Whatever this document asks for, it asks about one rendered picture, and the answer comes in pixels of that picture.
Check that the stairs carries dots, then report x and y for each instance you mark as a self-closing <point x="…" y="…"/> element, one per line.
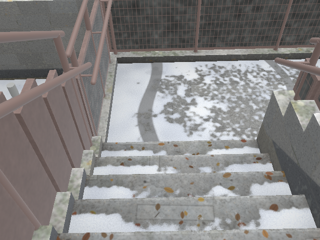
<point x="188" y="190"/>

